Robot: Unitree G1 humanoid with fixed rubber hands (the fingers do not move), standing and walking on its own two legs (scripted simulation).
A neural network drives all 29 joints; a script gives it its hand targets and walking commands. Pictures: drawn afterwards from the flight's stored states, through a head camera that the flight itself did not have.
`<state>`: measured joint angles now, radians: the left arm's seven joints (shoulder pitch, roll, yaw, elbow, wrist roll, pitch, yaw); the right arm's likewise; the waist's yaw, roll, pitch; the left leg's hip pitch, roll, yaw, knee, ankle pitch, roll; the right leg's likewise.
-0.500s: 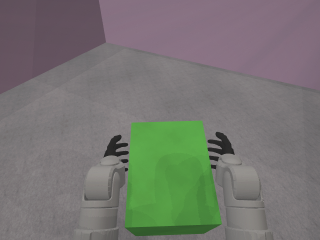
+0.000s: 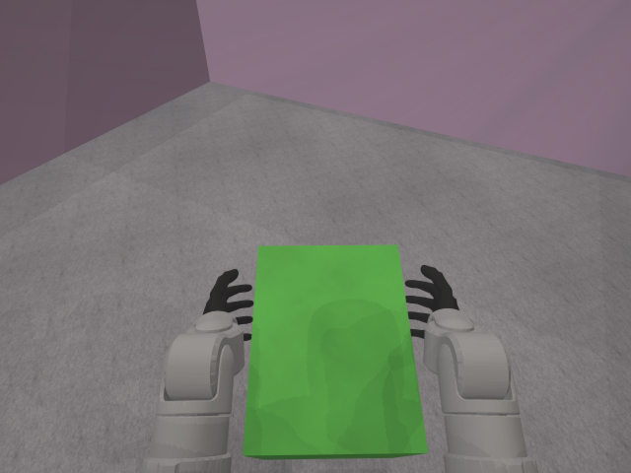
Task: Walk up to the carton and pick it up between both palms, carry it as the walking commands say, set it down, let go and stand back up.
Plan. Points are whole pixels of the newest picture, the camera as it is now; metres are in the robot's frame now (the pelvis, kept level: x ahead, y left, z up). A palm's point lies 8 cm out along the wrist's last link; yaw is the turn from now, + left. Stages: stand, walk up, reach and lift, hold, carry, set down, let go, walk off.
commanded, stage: carry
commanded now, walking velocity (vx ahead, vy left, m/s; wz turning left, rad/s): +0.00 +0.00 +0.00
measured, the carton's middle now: (328, 356) +0.31 +0.00 -0.02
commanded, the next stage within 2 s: none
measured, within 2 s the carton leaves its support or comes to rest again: neither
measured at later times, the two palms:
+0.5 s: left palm (229, 319) +0.30 +0.13 +0.08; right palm (451, 314) +0.30 -0.14 +0.10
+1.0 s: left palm (226, 311) +0.30 +0.13 +0.09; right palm (446, 316) +0.30 -0.14 +0.09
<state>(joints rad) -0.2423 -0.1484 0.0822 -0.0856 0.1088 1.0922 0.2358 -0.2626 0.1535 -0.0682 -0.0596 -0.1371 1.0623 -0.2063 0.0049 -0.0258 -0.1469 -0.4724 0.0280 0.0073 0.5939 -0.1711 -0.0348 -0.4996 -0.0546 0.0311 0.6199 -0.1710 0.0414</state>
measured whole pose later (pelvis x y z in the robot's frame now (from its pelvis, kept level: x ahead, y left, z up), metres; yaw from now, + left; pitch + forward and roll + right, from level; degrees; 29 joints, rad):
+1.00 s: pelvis +0.02 +0.00 +0.01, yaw +0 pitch +2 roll +1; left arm -0.22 -0.14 0.06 -0.15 0.09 1.12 0.23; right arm -0.20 0.14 -0.04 -0.16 -0.13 1.10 -0.22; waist 0.00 0.01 -0.11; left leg -0.42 0.04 0.00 0.57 -0.19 -0.04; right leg -0.44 -0.06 0.01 0.60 -0.20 0.04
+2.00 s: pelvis +0.04 +0.00 +0.01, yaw +0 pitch +3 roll +0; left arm -0.20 -0.14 0.03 -0.27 0.07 1.20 0.25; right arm -0.19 0.14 -0.01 -0.29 -0.12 1.17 -0.23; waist 0.00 -0.01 -0.12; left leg -0.41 0.05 0.02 0.59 -0.23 -0.04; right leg -0.43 -0.06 0.01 0.60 -0.22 0.05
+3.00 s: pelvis +0.02 -0.04 +0.00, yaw +18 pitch +6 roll -4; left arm -0.25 -0.15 0.05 -0.39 0.03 1.19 0.28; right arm -0.24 0.15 -0.04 -0.41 -0.09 1.18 -0.26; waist 0.04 0.10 0.02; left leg -0.59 0.04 -0.17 0.65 -0.16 -0.06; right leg -0.37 0.02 -0.13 0.60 -0.32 0.00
